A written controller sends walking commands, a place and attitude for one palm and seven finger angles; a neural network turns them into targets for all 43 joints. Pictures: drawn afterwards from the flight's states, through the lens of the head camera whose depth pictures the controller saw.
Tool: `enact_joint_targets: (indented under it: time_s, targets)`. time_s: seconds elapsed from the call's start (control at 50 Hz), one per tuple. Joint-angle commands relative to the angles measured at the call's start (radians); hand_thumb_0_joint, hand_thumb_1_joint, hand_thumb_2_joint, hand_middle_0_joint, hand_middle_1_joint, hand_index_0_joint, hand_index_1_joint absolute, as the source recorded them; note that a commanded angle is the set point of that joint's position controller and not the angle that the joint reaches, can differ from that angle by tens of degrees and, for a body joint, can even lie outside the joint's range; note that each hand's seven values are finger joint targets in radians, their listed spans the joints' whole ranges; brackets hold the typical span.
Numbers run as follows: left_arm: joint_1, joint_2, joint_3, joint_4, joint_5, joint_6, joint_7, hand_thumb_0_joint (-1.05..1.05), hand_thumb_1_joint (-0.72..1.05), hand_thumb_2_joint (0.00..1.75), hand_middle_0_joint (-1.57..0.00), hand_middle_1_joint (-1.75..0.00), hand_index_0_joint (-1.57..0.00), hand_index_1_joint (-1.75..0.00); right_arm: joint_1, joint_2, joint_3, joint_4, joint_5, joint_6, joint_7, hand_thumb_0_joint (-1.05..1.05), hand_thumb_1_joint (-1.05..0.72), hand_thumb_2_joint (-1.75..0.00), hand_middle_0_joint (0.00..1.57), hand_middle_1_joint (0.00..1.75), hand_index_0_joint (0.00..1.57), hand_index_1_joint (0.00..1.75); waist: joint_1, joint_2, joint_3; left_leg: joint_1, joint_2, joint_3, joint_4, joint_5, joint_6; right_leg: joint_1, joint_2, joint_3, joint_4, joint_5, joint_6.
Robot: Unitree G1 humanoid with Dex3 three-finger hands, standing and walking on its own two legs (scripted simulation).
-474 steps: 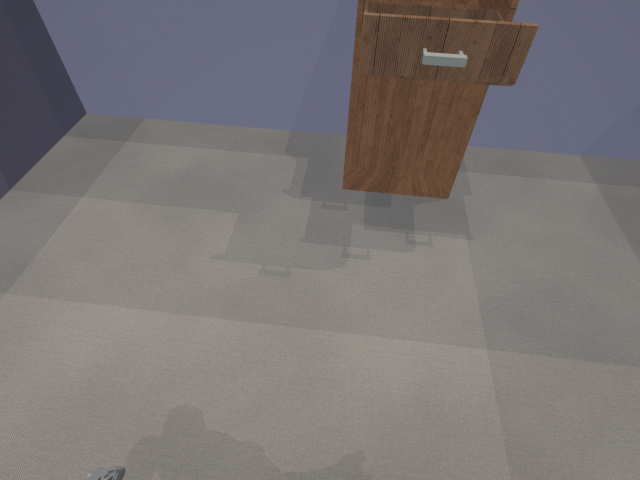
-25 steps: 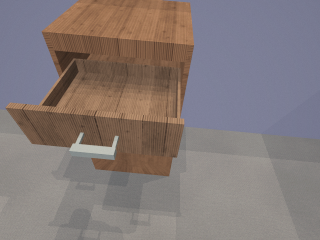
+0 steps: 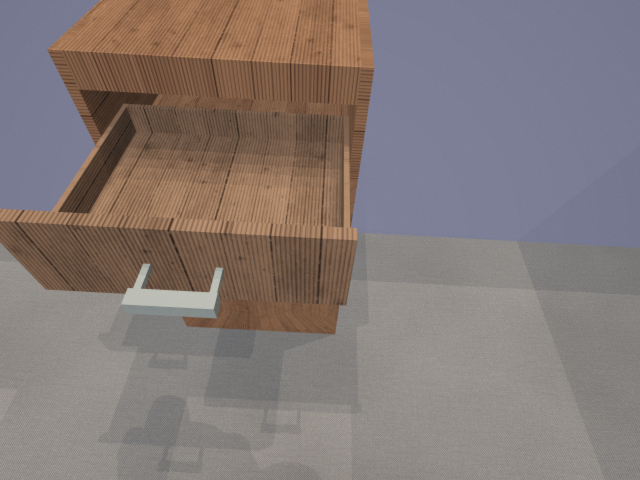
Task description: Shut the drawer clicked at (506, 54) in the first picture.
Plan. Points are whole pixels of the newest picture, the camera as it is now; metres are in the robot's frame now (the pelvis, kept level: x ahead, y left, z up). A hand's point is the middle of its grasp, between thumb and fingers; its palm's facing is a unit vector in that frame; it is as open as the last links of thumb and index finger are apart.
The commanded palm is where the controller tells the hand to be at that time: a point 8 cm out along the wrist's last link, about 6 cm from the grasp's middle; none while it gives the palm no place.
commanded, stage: come to a stop and stand still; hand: left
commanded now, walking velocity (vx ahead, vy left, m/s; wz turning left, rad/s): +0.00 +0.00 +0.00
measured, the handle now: (177, 288) +0.34 +0.22 +0.03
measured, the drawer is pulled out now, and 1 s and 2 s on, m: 0.29 0.29 0.29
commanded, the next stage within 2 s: look again from close up in 0.48 s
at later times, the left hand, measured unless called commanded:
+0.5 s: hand out of the picture +0.02 +0.17 -0.17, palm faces -0.01 -0.98 -0.21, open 7.4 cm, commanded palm none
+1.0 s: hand out of the picture -0.01 +0.17 -0.17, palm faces +0.00 -0.98 -0.20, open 7.4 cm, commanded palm none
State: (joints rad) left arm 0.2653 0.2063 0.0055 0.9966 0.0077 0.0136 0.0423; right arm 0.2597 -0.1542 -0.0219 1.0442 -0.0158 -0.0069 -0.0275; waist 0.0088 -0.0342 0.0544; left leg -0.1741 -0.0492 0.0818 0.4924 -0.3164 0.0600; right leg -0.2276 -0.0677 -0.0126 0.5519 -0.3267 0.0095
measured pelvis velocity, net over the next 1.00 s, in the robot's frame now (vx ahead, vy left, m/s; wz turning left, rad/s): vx -0.02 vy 0.00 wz -0.01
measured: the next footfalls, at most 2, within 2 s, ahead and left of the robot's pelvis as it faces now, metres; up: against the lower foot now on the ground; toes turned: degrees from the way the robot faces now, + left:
none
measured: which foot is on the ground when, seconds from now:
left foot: down 0.00-1.00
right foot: down 0.00-1.00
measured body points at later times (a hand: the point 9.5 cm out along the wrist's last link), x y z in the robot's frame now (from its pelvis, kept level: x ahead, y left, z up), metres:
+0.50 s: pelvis -0.02 -0.01 +0.00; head +0.00 -0.01 +0.45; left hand +0.02 +0.22 -0.15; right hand +0.04 -0.25 -0.15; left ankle -0.03 +0.08 -0.73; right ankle -0.02 -0.14 -0.73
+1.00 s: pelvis -0.02 +0.00 +0.01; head +0.01 +0.01 +0.45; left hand -0.01 +0.23 -0.16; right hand -0.01 -0.23 -0.15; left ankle -0.03 +0.08 -0.73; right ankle -0.02 -0.14 -0.73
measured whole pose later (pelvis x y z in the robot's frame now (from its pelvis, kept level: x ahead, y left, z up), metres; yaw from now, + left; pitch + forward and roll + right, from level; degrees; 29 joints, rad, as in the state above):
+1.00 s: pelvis -0.02 +0.00 +0.01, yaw -1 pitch -1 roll +0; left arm 0.27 0.17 -0.01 1.08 0.01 0.00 0.04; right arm 0.21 -0.15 -0.01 1.16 -0.01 0.00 -0.01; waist 0.00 -0.02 0.06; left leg -0.16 -0.03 0.09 0.44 -0.27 0.05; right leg -0.20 -0.05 0.00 0.47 -0.25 0.04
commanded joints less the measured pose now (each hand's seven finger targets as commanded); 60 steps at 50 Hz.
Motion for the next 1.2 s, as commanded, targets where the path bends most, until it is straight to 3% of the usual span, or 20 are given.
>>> enact_joint_targets:
  time_s: [0.0,0.02,0.06,0.2,0.28,0.48,0.54,0.62,0.74,1.04,1.14,1.18]
  targets:
    - [0.048,0.108,0.001,-0.062,0.005,-0.028,0.007,0.0,0.9,0.9,-0.2,-0.3,-0.2,-0.3,-0.053,-0.146,-0.026,-0.118,-0.001,-0.011,0.005,0.0,-0.9,-0.9,0.2,0.3,0.2,0.3,0.001,0.017,-0.051,-0.052,0.143,-0.161,-0.047,0.17,-0.012,-0.023,-0.032,0.079,-0.086,0.128,-0.055]
    - [0.036,0.113,0.004,-0.066,0.005,-0.029,0.008,0.0,0.9,0.9,-0.2,-0.3,-0.2,-0.3,-0.05,-0.148,-0.025,-0.119,-0.003,-0.006,0.009,0.0,-0.9,-0.9,0.2,0.3,0.2,0.3,-0.01,-0.015,-0.052,-0.059,0.13,-0.148,-0.04,0.107,-0.016,-0.029,-0.046,0.091,-0.097,0.113,-0.055]
    - [0.01,0.13,0.004,-0.077,0.005,-0.029,0.008,0.0,0.9,0.9,-0.2,-0.3,-0.2,-0.3,-0.059,-0.15,-0.023,-0.116,-0.001,0.002,0.015,0.0,-0.9,-0.9,0.2,0.3,0.2,0.3,-0.02,-0.004,-0.022,-0.071,0.118,-0.135,-0.041,0.056,-0.023,-0.064,-0.057,0.108,-0.119,0.075,-0.052]
    - [0.001,0.14,-0.002,-0.086,0.006,-0.031,0.011,0.0,0.9,0.9,-0.2,-0.3,-0.2,-0.3,-0.081,-0.163,-0.013,-0.093,0.001,0.003,0.019,0.0,-0.9,-0.9,0.2,0.3,0.2,0.3,-0.012,0.007,-0.048,-0.017,0.133,-0.116,-0.047,0.188,-0.023,-0.035,-0.051,0.093,-0.109,0.208,-0.034]
    - [-0.006,0.138,-0.001,-0.078,0.005,-0.029,0.01,0.0,0.9,0.9,-0.2,-0.3,-0.2,-0.3,-0.099,-0.165,-0.009,-0.076,0.002,0.005,0.021,0.0,-0.9,-0.9,0.2,0.3,0.2,0.3,-0.016,0.021,-0.017,-0.029,0.132,-0.119,-0.074,0.127,-0.028,-0.056,-0.051,0.094,-0.133,0.144,-0.028]
    - [0.02,0.114,0.0,-0.041,0.006,-0.031,0.008,0.0,0.9,0.9,-0.2,-0.3,-0.2,-0.3,-0.083,-0.147,-0.005,-0.016,0.005,0.003,0.018,0.0,-0.9,-0.9,0.2,0.3,0.2,0.3,-0.012,0.032,-0.016,-0.011,0.138,-0.116,-0.102,0.13,-0.029,-0.044,-0.051,0.078,-0.15,0.151,-0.023]
    - [0.031,0.103,0.0,-0.028,0.006,-0.032,0.008,0.0,0.9,0.9,-0.2,-0.3,-0.2,-0.3,-0.067,-0.144,-0.004,0.004,0.007,-0.002,0.015,0.0,-0.9,-0.9,0.2,0.3,0.2,0.3,-0.01,0.048,-0.044,0.007,0.148,-0.122,-0.109,0.178,-0.023,-0.017,-0.046,0.064,-0.135,0.186,-0.021]
    - [0.043,0.09,0.0,-0.005,0.005,-0.032,0.009,0.0,0.9,0.9,-0.2,-0.3,-0.2,-0.3,-0.05,-0.137,-0.004,0.03,0.009,-0.006,0.01,0.0,-0.9,-0.9,0.2,0.3,0.2,0.3,-0.008,0.028,-0.045,0.024,0.154,-0.118,-0.105,0.247,-0.022,-0.002,-0.047,0.057,-0.129,0.231,-0.019]
    - [0.059,0.076,-0.002,0.025,0.005,-0.029,0.009,0.0,0.9,0.9,-0.2,-0.3,-0.2,-0.3,-0.037,-0.127,-0.002,0.058,0.011,-0.005,0.008,0.0,-0.9,-0.9,0.2,0.3,0.2,0.3,-0.008,0.039,-0.009,0.017,0.153,-0.121,-0.131,0.2,-0.022,-0.013,-0.046,0.056,-0.142,0.2,-0.018]
    - [0.078,0.052,0.001,0.056,0.005,-0.031,0.011,0.0,0.9,0.9,-0.2,-0.3,-0.2,-0.3,-0.002,-0.11,-0.001,0.089,0.012,-0.011,0.004,0.0,-0.9,-0.9,0.2,0.3,0.2,0.3,-0.009,0.027,-0.003,0.044,0.155,-0.116,-0.144,0.253,-0.02,-0.005,-0.048,0.056,-0.141,0.238,-0.017]
    - [0.078,0.045,0.002,0.059,0.005,-0.03,0.011,0.0,0.9,0.9,-0.2,-0.3,-0.2,-0.3,0.004,-0.104,-0.001,0.094,0.011,-0.011,0.003,0.0,-0.9,-0.9,0.2,0.3,0.2,0.3,-0.011,0.039,0.012,0.034,0.155,-0.117,-0.158,0.225,-0.02,-0.01,-0.047,0.056,-0.145,0.22,-0.018]
    - [0.083,0.043,0.002,0.065,0.009,-0.03,0.006,0.0,0.9,0.9,-0.2,-0.3,-0.2,-0.3,0.017,-0.11,0.0,0.101,0.007,-0.007,0.006,0.0,-0.9,-0.9,0.2,0.3,0.2,0.3,-0.014,0.044,0.008,0.036,0.152,-0.12,-0.179,0.062,-0.017,-0.017,-0.038,0.047,-0.149,0.096,-0.023]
